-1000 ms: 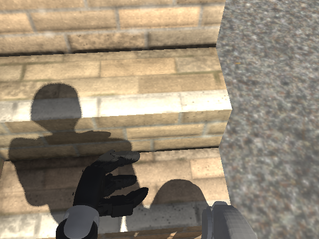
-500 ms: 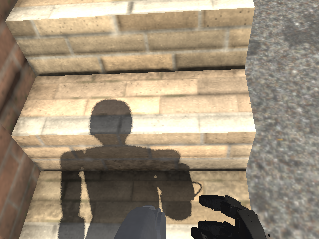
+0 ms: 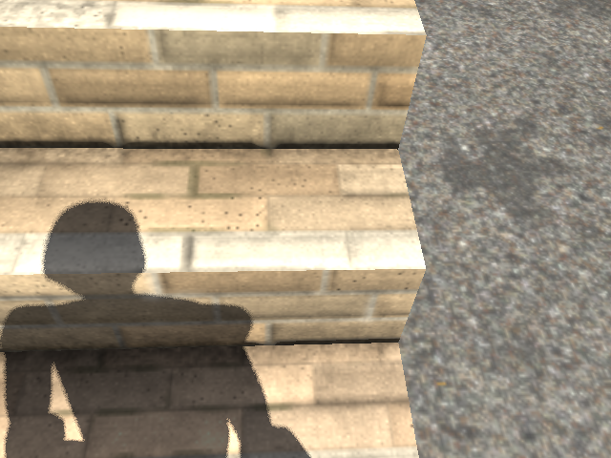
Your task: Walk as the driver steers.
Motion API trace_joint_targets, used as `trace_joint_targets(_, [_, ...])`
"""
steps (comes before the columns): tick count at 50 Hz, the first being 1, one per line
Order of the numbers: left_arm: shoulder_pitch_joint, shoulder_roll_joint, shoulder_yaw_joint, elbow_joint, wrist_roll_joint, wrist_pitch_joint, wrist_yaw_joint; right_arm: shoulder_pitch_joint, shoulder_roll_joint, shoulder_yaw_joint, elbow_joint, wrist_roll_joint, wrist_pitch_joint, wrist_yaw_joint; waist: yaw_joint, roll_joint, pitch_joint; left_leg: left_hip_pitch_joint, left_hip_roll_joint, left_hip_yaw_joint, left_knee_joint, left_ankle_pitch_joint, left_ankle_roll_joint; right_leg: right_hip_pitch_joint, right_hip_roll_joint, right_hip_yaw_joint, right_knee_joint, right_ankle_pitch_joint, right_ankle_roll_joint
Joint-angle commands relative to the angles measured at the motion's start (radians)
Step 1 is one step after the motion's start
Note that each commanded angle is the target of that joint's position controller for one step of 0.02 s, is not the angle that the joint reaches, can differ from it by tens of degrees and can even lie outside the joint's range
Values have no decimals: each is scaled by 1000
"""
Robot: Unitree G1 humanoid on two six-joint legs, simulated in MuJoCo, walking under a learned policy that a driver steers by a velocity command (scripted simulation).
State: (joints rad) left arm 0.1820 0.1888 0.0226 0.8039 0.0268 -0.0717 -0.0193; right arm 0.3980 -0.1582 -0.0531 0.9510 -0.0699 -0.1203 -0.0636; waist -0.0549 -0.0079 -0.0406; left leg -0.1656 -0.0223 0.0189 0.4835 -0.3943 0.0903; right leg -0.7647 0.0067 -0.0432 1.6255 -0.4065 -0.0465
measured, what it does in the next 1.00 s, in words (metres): climbs: left foot 0.05 m higher, then right foot 0.16 m higher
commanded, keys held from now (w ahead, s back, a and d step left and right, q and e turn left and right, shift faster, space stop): w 1.00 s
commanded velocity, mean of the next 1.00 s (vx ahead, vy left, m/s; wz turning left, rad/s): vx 0.22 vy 0.00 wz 0.00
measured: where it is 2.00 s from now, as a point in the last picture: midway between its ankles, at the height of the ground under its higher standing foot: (254, 439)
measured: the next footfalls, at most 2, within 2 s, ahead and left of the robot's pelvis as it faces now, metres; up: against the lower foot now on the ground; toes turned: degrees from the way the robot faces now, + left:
left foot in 0.38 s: -0.11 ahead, +0.03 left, +0.07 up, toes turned +6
right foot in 0.60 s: +0.12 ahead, +0.03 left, +0.23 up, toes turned -12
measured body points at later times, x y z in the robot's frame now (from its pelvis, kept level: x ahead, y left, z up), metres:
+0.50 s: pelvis +0.15 +0.00 +0.07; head +0.27 +0.07 +0.50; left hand +0.11 +0.35 -0.06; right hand +0.45 -0.12 -0.04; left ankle -0.09 +0.03 -0.64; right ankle -0.07 -0.16 -0.31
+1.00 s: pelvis +0.34 +0.09 +0.35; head +0.33 +0.07 +0.80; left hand +0.45 +0.37 +0.26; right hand +0.45 -0.15 +0.22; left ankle +0.37 +0.17 -0.31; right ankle +0.23 -0.03 -0.26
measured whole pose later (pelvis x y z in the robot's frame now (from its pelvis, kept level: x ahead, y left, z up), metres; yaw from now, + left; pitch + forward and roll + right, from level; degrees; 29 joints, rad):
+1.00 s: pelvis +0.34 +0.09 +0.35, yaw +3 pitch +0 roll +5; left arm 0.26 0.32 0.03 0.80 0.00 -0.13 -0.05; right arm 0.24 -0.20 0.00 0.77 -0.03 0.04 -0.10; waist -0.05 -0.04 -0.04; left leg -0.56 -0.15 0.07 1.00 -0.31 0.22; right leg -0.40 0.07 0.16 1.34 -0.03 0.07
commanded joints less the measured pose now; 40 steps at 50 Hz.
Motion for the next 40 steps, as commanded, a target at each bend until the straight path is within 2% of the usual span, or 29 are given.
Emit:
trace_joint_targets(1, [-345,102,16,-187,-27,-52,-30,293,-180,-50,-4,-21,5,-8,-125,125,-89,902,258,-311,165,1451,102,-632,0,-45,-406,-38,-1])
trace_joint_targets(4, [-204,70,-7,-213,-49,-58,-48,-53,-214,-54,-117,19,10,12,89,192,-220,412,53,-173,357,1726,-22,244,45,-83,-1204,216,-2])
trace_joint_targets(5, [29,88,13,-161,-37,-39,-40,-123,-251,-70,-165,77,8,-1,210,116,-248,170,-11,-191,569,1481,-78,661,31,-109,-1559,609,43])
trace_joint_targets(7, [149,191,35,-3,25,-21,-47,-127,-242,-92,-215,165,-20,-24,203,-376,-125,-956,-249,37,1597,-295,-216,1466,-233,-3,-1551,1502,-93])
trace_joint_targets(8, [184,338,86,31,84,-5,-27,-263,-233,-87,-342,215,-36,-70,172,-424,-120,-1473,-165,22,2118,-633,-219,1783,-400,66,-1176,2266,-169])
trace_joint_targets(10, [451,264,69,120,98,6,12,-450,-76,5,-488,191,-56,-81,214,-100,-341,-2007,-96,-113,2507,-827,-98,2176,-540,118,-948,2032,-188])
trace_joint_targets(11, [865,286,79,218,117,-9,68,-888,-73,61,-601,129,-74,-35,483,-167,-358,-2141,-126,41,2344,-919,-65,2440,-476,125,-786,2574,-135])
trace_joint_targets(14, [630,399,110,157,146,-81,135,-807,-66,82,-589,146,-18,84,300,-224,-459,-1778,-192,-9,2001,-900,-65,2173,-426,114,-641,3115,-134])
trace_joint_targets(16, [189,385,109,41,96,-141,138,-549,-57,100,-511,125,58,145,13,-29,-411,-945,-112,-68,827,-662,-43,1543,-279,107,-610,2867,-37])
trace_joint_targets(17, [-34,356,111,-49,12,-168,151,-431,-97,95,-468,78,79,171,-61,71,-295,-531,-38,-192,-53,-365,-23,1132,-221,195,-573,2367,-32])
trace_joint_targets(18, [-82,330,118,-40,-42,-138,194,-142,-153,25,-278,40,106,200,-187,481,-123,389,84,-297,-563,682,-29,268,83,102,-211,482,73])
trace_joint_targets(19, [-67,352,152,-55,-46,-121,217,-163,-99,28,-141,-54,115,207,-105,242,325,471,262,-419,-852,807,174,-279,296,150,220,-450,67])
trace_joint_targets(20, [-191,268,122,-146,-109,-106,112,-111,-232,3,-114,-84,61,113,-81,300,286,866,330,-172,-276,2182,118,-754,378,104,561,-774,9])
trace_joint_targets(21, [-230,270,105,-222,-169,-112,54,-34,-319,-34,-61,-176,53,48,-120,433,32,1470,432,-249,63,2434,210,-1298,327,99,556,-869,59])
trace_joint_targets(22, [-215,230,87,-196,-143,-115,58,-20,-246,-21,-44,-127,46,50,-132,488,-2,1629,403,-177,92,2404,125,-1557,310,99,612,-847,51])
trace_joint_targets(23, [-334,287,81,-162,-116,-117,56,124,-234,-13,-19,-160,25,29,-272,456,-35,1870,372,-202,152,2464,45,-1729,305,63,561,-831,72])
trace_joint_targets(24, [-438,351,66,-169,-70,-118,60,322,-269,-22,25,-135,24,6,-391,506,-86,1971,304,-188,219,2687,-71,-1690,291,1,506,-776,96])
trace_joint_targets(26, [-509,443,53,-213,-23,-92,24,439,-350,-54,79,-83,7,-18,-405,590,-203,1814,85,-30,93,2672,-288,-1269,315,-149,90,-665,128])
trace_joint_targets(28, [-276,442,37,-218,9,-47,-39,142,-266,-19,28,-114,-46,-14,-111,382,-140,828,-186,304,-55,2892,-540,-138,450,-476,-620,-711,97])
trace_joint_targets(29, [422,476,73,-156,73,-72,-45,-387,-306,-51,-125,-100,-70,-21,392,441,-167,-254,-362,479,351,3412,-895,953,469,-580,-1168,-734,11])
trace_joint_targets(30, [937,420,130,67,64,-46,-26,-818,-406,-150,-289,44,-17,-108,956,-1201,-97,-1594,-502,83,2570,-194,-787,1888,-264,262,-1641,718,-369])
trace_joint_targets(31, [601,528,184,24,-43,34,84,-684,-375,-57,-445,181,-18,-164,461,-938,-773,-1607,-216,-569,2516,-726,-369,2427,-608,531,-684,2016,-359])
trace_joint_targets(32, [931,316,141,-25,-165,79,146,-839,-302,10,-442,156,-62,-76,633,-405,-1042,-1453,-114,-561,2269,-398,-243,2444,-518,449,-671,1887,-195])
trace_joint_targets(33, [842,280,110,16,-72,95,184,-745,-204,40,-448,156,-84,-21,480,-257,-907,-1483,-85,-444,2143,-315,-144,2382,-469,354,-734,1874,-78])
trace_joint_targets(34, [640,231,81,-22,-10,70,203,-544,-162,52,-331,130,-49,47,335,146,-695,-1439,-103,-278,2040,-192,-94,2075,-380,274,-772,1780,-1])
trace_joint_targets(35, [459,315,94,-39,23,9,197,-313,-144,33,-181,110,57,61,193,348,-442,-1420,-85,-126,2009,-203,-93,1783,-366,251,-864,1732,70])
trace_joint_targets(37, [182,326,85,-23,-15,-52,74,-181,-63,45,-194,56,190,18,10,247,-169,-1093,-27,78,1918,-233,-122,1114,-334,68,-1101,1593,18])
trace_joint_targets(39, [85,286,47,24,-2,-98,5,-433,-112,53,-359,89,228,-29,53,-84,246,-865,-116,172,1529,-368,-101,409,-130,-132,-1425,1188,-15])
trace_joint_targets(40, [85,268,27,69,-8,-102,-13,-446,-142,49,-399,94,241,-35,35,-210,293,-849,-75,161,1462,-353,-70,388,-110,-152,-1477,1296,2])
Keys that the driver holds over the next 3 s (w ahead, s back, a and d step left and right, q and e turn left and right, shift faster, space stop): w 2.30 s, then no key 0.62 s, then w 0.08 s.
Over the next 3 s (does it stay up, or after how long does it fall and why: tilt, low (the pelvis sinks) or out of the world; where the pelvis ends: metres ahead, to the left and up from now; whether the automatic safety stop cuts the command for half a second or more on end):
stays up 0.40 0.05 0.42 its command is cut before an obstacle after 0.4 s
